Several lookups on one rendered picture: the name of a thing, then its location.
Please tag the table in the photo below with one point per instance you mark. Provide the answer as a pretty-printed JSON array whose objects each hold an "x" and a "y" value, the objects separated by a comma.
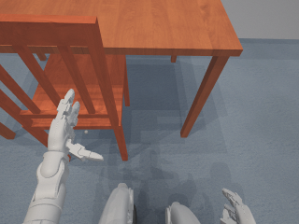
[{"x": 145, "y": 27}]

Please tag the robot right thigh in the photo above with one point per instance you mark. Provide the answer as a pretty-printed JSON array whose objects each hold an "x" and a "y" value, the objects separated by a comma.
[{"x": 179, "y": 214}]

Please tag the left robot shin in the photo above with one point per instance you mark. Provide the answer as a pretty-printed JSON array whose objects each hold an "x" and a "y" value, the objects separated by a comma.
[{"x": 129, "y": 215}]

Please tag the robot left hand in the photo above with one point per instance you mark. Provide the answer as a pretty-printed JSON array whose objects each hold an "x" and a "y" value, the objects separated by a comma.
[{"x": 62, "y": 127}]

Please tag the robot right hand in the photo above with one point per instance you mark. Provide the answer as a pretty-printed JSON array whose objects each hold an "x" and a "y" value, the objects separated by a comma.
[{"x": 239, "y": 212}]

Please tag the robot left forearm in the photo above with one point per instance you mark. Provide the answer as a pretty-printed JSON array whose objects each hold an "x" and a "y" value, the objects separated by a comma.
[{"x": 47, "y": 203}]

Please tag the chair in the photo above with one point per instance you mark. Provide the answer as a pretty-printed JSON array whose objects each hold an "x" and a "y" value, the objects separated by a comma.
[{"x": 99, "y": 80}]

